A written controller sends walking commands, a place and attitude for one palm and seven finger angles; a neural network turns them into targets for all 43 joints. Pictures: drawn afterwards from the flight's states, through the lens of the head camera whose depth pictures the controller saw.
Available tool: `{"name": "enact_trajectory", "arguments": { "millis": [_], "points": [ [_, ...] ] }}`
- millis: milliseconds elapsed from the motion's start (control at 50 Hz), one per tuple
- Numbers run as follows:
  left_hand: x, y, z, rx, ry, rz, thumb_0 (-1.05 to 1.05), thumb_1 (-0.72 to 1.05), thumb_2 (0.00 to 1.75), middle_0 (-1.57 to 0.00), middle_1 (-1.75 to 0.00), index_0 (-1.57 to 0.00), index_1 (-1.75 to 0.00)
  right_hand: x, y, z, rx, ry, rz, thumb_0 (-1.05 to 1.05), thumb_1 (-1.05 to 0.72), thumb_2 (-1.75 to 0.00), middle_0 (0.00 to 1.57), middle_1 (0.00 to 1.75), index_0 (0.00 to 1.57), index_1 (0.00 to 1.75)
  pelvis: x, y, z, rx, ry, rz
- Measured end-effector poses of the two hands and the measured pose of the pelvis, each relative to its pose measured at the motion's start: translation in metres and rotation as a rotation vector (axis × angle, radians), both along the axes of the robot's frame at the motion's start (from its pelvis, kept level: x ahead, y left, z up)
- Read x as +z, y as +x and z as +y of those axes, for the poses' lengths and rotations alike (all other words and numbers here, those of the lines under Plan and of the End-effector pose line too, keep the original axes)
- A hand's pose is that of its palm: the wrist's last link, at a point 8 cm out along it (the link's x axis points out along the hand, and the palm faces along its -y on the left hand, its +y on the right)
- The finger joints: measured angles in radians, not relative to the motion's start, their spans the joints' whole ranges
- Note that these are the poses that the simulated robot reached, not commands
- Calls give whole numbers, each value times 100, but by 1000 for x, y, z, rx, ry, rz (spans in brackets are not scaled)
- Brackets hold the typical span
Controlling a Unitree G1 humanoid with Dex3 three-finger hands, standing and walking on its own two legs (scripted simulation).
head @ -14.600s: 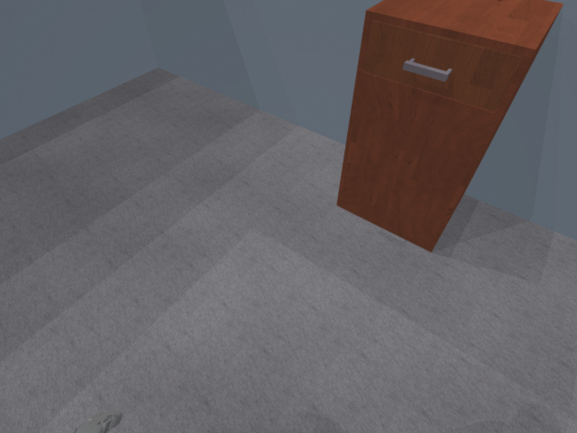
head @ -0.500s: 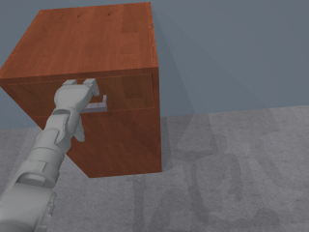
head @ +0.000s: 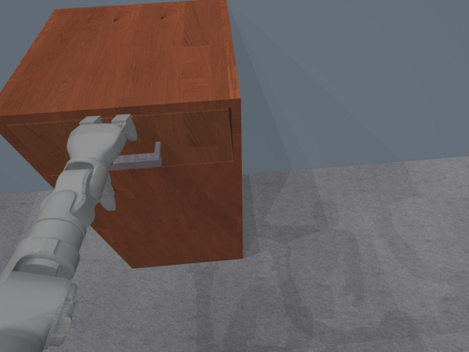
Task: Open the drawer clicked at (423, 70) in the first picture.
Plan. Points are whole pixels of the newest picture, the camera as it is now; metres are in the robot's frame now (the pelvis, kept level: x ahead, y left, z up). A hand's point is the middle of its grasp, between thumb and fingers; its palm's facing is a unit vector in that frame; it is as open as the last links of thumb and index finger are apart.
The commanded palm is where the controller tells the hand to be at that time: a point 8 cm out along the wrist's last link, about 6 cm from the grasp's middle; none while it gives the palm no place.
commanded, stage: move the hooked fingers above the handle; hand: left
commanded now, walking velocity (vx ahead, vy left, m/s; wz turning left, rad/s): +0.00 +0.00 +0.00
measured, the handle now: (130, 154) +0.50 +0.24 +0.01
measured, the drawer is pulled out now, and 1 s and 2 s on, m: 0.00 0.00 0.00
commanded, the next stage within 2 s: none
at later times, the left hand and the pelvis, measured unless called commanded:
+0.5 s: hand (109, 165) +0.43 +0.24 +0.06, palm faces -0.04 -0.02 -1.00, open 13.8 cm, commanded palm +0.41 +0.25 +0.13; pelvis +0.00 +0.01 +0.00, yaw -1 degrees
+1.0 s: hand (113, 160) +0.44 +0.24 +0.06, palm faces -0.04 -0.02 -1.00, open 13.8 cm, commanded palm +0.42 +0.25 +0.13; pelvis +0.00 +0.00 +0.00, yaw -1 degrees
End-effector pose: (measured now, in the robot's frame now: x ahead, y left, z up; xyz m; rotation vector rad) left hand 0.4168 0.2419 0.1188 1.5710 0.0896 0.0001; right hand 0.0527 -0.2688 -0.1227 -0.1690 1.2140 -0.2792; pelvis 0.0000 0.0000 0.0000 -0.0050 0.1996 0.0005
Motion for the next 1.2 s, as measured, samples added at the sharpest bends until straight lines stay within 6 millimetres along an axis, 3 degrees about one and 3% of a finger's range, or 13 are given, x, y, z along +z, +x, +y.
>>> {"name": "enact_trajectory", "arguments": {
  "millis": [120, 240, 420, 560, 760, 920, 1020, 1200],
  "points": [
    [3, 6, -12, -43, -31, -61, 0, -49, 30, -32, -120, -32, -120, 1, 10, 4, 13, -4, -23, 1, -90, -89, 20, 30, 20, 30, -2, -1, 5, -1, -1, 4],
    [4, 13, -3, 13, -12, -71, 0, -49, 30, -34, -122, -32, -120, 0, 12, 12, 5, 16, -38, 1, -90, -89, 20, 30, 20, 30, -2, 0, 9, -17, 0, 13],
    [2, 0, 1, 33, -20, -24, 0, -49, 30, -33, -121, -32, -120, -3, 9, 21, 3, 46, -26, 1, -90, -89, 20, 30, 20, 30, 0, 3, 12, -18, 0, -7],
    [-1, -7, 3, 1, -17, -27, 0, -49, 30, -33, -121, -32, -120, 1, 13, 17, 19, 20, -30, 1, -90, -89, 21, 30, 20, 30, 0, 0, 9, -7, -1, -16],
    [11, 2, 1, 24, -8, -56, 0, -49, 30, -32, -120, -32, -120, 0, 13, 8, 22, 9, -31, 1, -90, -89, 20, 30, 20, 30, 0, -1, 8, -4, -1, -6],
    [-5, 5, -2, 22, -20, 23, 0, -49, 30, -32, -120, -32, -120, 1, 8, 7, 1, 5, -25, 1, -90, -89, 20, 30, 20, 30, 0, 1, 4, -14, 2, -4],
    [1, 4, -3, -22, -21, -36, 0, -49, 30, -32, -120, -32, -120, -1, 3, 4, -4, -1, -5, 1, -90, -89, 20, 30, 20, 30, -1, 2, 4, -12, 0, 4],
    [6, 3, 12, 79, 2, -37, 0, -49, 30, -32, -120, -32, -120, -4, 4, 5, -7, 22, 0, 1, -90, -89, 20, 30, 20, 30, 0, 4, 4, -12, 0, 2]
  ]
}}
